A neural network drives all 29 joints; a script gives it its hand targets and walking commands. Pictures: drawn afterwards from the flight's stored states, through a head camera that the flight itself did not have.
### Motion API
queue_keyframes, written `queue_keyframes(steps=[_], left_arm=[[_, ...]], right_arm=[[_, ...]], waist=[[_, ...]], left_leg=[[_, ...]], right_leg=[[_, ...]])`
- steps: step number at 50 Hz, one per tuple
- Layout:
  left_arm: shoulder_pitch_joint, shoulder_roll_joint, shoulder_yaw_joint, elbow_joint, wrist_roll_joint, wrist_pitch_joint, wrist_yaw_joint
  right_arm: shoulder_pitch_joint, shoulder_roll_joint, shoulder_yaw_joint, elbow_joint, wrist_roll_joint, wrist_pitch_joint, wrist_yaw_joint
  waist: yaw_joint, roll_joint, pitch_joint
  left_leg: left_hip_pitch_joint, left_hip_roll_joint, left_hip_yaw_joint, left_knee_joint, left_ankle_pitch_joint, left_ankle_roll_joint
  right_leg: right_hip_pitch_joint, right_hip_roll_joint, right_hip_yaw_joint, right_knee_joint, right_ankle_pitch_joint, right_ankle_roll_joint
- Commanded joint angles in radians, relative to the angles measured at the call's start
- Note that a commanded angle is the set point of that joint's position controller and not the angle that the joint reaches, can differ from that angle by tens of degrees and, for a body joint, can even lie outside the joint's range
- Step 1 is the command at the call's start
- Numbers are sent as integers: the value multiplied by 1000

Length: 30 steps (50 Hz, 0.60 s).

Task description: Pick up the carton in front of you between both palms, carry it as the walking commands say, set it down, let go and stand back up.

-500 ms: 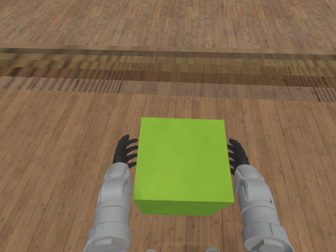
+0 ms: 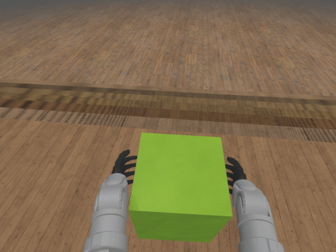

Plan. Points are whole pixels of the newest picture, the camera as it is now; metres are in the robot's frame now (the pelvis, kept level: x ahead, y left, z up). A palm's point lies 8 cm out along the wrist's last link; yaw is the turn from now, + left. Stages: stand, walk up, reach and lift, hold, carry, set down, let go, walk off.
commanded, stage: reach and lift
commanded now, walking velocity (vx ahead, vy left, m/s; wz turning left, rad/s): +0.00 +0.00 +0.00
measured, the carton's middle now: (177, 190) +0.32 +0.00 -0.04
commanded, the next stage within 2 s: hold in 0.78 s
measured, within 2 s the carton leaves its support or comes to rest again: neither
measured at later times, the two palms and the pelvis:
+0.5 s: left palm (120, 173) +0.31 +0.15 +0.04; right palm (240, 182) +0.30 -0.15 +0.03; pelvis +0.02 +0.00 +0.01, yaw +0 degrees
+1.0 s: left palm (115, 173) +0.30 +0.15 +0.06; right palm (239, 179) +0.29 -0.15 +0.05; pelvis +0.02 +0.00 +0.01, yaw +0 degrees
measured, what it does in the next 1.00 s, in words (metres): stands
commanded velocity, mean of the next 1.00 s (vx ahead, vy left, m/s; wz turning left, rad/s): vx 0.00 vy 0.00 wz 0.00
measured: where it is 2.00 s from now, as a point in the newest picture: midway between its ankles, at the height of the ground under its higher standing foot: outside the picture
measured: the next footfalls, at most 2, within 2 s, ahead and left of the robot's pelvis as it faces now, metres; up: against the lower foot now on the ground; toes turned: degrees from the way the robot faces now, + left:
right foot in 1.74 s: +0.17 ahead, -0.09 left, +0.00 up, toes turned -10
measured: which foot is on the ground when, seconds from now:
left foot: down 0.00-1.00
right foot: down 0.00-1.00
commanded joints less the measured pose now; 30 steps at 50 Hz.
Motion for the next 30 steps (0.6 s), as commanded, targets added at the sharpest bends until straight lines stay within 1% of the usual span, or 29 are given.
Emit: queue_keyframes(steps=[1,2,3,4,5,6,7,8,9,10,11,12,13,14,15,16,17,18,19,20,21,22,23,24,25,27,28,29,30], left_arm=[[-476,-951,-527,48,-189,6,-235],[-420,-957,-516,113,-197,4,-243],[-416,-1007,-532,81,-215,-7,-237],[-473,-962,-534,50,-229,-11,-239],[-388,-976,-520,100,-185,17,-235],[-358,-975,-527,47,-210,8,-231],[-403,-949,-550,52,-178,14,-233],[-413,-974,-532,40,-206,8,-239],[-420,-940,-550,37,-188,9,-234],[-363,-939,-524,50,-190,14,-240],[-368,-942,-511,68,-177,21,-244],[-341,-942,-537,46,-199,15,-240],[-343,-963,-559,29,-201,24,-243],[-363,-957,-572,2,-209,25,-245],[-359,-946,-555,-6,-205,30,-240],[-313,-974,-578,-40,-230,32,-240],[-311,-929,-593,-45,-231,37,-237],[-330,-958,-600,-66,-223,37,-233],[-318,-982,-593,-36,-232,48,-218],[-332,-949,-588,-47,-224,51,-218],[-243,-947,-595,-53,-226,55,-217],[-228,-949,-569,-4,-190,68,-219],[-284,-943,-594,-75,-205,59,-218],[-279,-946,-608,-75,-230,61,-218],[-287,-945,-575,-52,-245,59,-223],[-277,-910,-568,-101,-199,63,-215],[-264,-918,-618,-86,-253,69,-217],[-316,-931,-619,-101,-223,70,-217],[-278,-890,-582,-55,-199,78,-218]], right_arm=[[-595,926,551,-28,230,-50,230],[-616,937,556,-77,227,-60,224],[-596,879,587,-104,244,-65,229],[-570,915,546,-45,241,-61,225],[-598,900,576,-80,229,-65,236],[-538,887,586,-115,236,-60,237],[-539,867,530,-60,205,-59,233],[-517,877,554,-77,188,-52,237],[-538,910,541,-34,228,-54,234],[-522,912,579,-114,235,-51,228],[-566,903,588,-123,243,-46,231],[-543,917,583,-134,251,-51,227],[-541,902,611,-140,247,-43,226],[-520,909,579,-154,228,-33,223],[-498,926,587,-111,234,-23,223],[-457,912,640,-209,239,-24,224],[-445,914,627,-194,259,-23,216],[-473,898,640,-214,264,-26,212],[-444,872,628,-176,249,-28,221],[-418,858,570,-137,233,-25,216],[-417,849,613,-187,249,-19,215],[-446,815,566,-165,240,-22,220],[-465,866,620,-222,255,-27,223],[-478,865,618,-212,270,-18,227],[-451,850,617,-215,261,-17,228],[-433,853,582,-211,244,-1,211],[-407,853,610,-211,250,5,206],[-403,829,581,-177,222,0,204],[-436,869,599,-193,261,0,205]], waist=[[26,2,-210],[-19,-39,-262],[13,43,-311],[-32,-18,-324],[19,-11,-259],[-8,-46,-238],[-37,18,-227],[-16,-8,-261],[13,28,-246],[5,-8,-233],[3,-7,-264],[-7,-25,-273],[27,-8,-277],[-19,-17,-259],[30,-24,-268],[-1,-23,-289],[-6,-13,-313],[13,-7,-324],[-4,34,-290],[-51,-10,-263],[20,-18,-238],[-5,17,-226],[4,-6,-209],[4,-10,-255],[0,13,-256],[20,8,-225],[-18,-48,-236],[-8,-20,-250],[26,33,-186]], left_leg=[[-34,-74,31,-90,34,16],[-13,-60,-1,-115,109,22],[-11,-71,11,-95,144,0],[-4,-54,11,-85,92,11],[-32,-66,20,-109,77,2],[23,-61,-2,-116,88,17],[-32,-63,8,-127,109,-5],[32,-60,13,-132,71,3],[-7,-65,23,-121,105,0],[-3,-75,33,-110,100,5],[17,-75,19,-131,85,3],[32,-58,1,-114,105,19],[1,-59,-6,-124,124,11],[-6,-64,11,-141,145,3],[15,-72,5,-147,166,17],[54,-82,10,-134,240,2],[111,-78,15,-118,295,-3],[93,-93,24,-122,266,-6],[114,-85,10,-140,251,-13],[145,-59,-7,-134,242,-4],[90,-67,-14,-160,240,-3],[66,-68,-15,-157,257,-22],[90,-82,17,-141,205,-16],[97,-65,-12,-164,222,7],[95,-68,-3,-153,222,0],[88,-79,20,-131,242,-1],[91,-68,2,-140,227,12],[117,-64,-10,-154,252,3],[47,-68,12,-175,213,-1]], right_leg=[[114,57,18,-71,46,-18],[141,96,3,-57,119,-2],[195,69,5,-65,140,-22],[186,69,12,-60,115,-21],[151,67,-5,-67,91,-18],[129,84,-5,-75,79,-15],[147,79,-9,-89,120,-30],[120,84,-11,-76,99,-25],[160,78,2,-78,132,-22],[161,77,16,-91,107,-12],[157,75,-10,-101,84,-10],[175,82,8,-75,112,-10],[210,68,-3,-86,116,-15],[187,89,-5,-86,167,-11],[196,81,0,-91,184,-1],[194,88,10,-97,246,-2],[198,88,16,-94,294,1],[219,80,8,-119,246,-1],[199,80,15,-109,241,-14],[140,92,-3,-108,212,-20],[185,91,-7,-121,206,-21],[204,74,-23,-137,203,-26],[188,78,-1,-133,167,-23],[193,85,-5,-112,190,-12],[189,88,-6,-117,188,-19],[181,70,14,-127,211,-15],[207,85,19,-117,227,-9],[206,85,11,-120,242,-22],[224,90,6,-114,229,-15]])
